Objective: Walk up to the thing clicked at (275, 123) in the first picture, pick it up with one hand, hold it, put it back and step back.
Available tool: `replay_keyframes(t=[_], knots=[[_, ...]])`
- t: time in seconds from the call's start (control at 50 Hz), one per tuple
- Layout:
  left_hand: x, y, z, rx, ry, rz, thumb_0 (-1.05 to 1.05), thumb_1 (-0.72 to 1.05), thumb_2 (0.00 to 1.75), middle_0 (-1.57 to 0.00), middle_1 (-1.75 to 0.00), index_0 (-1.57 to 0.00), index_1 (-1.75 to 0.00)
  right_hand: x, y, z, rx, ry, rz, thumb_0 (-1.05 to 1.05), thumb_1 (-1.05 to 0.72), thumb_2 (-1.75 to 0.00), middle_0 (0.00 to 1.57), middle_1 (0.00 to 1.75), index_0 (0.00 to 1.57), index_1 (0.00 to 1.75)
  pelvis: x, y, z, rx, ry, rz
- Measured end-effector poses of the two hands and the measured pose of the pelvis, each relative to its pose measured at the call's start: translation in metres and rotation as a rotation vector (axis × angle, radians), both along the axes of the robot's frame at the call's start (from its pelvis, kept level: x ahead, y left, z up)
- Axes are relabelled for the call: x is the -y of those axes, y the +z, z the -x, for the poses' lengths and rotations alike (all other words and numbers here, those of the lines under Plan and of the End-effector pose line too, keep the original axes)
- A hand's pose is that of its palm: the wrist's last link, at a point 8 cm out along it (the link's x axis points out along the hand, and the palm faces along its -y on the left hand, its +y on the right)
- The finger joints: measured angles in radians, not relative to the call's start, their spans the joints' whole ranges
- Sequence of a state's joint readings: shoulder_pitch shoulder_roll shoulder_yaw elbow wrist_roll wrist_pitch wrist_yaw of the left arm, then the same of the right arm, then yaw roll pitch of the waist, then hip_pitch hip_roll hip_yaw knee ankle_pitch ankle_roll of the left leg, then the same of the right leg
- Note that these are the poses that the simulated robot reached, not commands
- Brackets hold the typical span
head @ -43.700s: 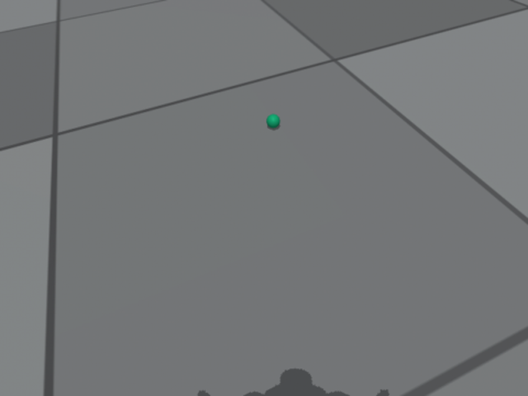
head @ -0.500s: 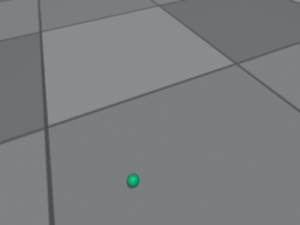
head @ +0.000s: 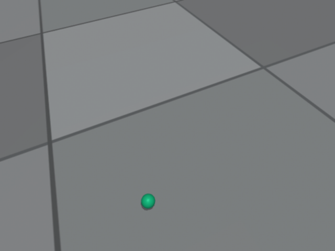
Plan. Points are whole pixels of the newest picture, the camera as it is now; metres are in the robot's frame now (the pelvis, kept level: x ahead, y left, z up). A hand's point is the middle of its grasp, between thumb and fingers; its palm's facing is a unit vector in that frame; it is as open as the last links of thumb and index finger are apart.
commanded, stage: stand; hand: left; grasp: from above
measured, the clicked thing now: (148, 200) +0.48 +0.21 -0.74
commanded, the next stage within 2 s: step back in 0.86 s
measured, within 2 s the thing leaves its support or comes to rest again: neither
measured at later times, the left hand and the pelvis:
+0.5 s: hand out of the picture +0.07 +0.24 -0.16, palm faces +0.01 -0.94 -0.33, open 7.3 cm; pelvis +0.00 -0.01 +0.00, yaw +0 degrees
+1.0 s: hand out of the picture +0.06 +0.26 -0.16, palm faces +0.03 -0.93 -0.36, open 7.3 cm; pelvis -0.03 +0.00 -0.01, yaw +0 degrees
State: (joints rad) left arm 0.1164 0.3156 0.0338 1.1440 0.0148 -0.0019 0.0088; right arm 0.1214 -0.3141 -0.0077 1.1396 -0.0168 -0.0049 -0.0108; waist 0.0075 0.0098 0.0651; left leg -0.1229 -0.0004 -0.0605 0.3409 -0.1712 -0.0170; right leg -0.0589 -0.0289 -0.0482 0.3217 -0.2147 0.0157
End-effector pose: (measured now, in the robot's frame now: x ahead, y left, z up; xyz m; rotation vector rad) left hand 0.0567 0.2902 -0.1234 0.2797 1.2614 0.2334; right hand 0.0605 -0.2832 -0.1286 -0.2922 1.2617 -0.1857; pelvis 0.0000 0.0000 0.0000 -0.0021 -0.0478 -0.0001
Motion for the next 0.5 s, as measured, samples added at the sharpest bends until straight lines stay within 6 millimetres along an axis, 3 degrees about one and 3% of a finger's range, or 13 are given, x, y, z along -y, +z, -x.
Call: replay_keyframes(t=[0.3, 0.5], knots=[[0.004, 0.003, -0.009, 0.028, -0.006, -0.001, 0.0, 0.91, 0.9, -0.2, -0.3, -0.2, -0.3, 0.006, 0.003, -0.016, 0.036, 0.011, 0.008, 0.01, -0.91, -0.9, 0.2, 0.3, 0.2, 0.3, 0.003, 0.0, -0.003, 0.003, -0.001, -0.002], [0.006, 0.002, -0.006, 0.029, -0.018, 0.001, 0.0, 0.91, 0.9, -0.2, -0.3, -0.2, -0.3, 0.01, 0.005, -0.008, 0.028, 0.006, 0.007, 0.01, -0.91, -0.9, 0.2, 0.3, 0.2, 0.3, 0.006, 0.0, 0.001, 0.001, 0.002, 0.0]])
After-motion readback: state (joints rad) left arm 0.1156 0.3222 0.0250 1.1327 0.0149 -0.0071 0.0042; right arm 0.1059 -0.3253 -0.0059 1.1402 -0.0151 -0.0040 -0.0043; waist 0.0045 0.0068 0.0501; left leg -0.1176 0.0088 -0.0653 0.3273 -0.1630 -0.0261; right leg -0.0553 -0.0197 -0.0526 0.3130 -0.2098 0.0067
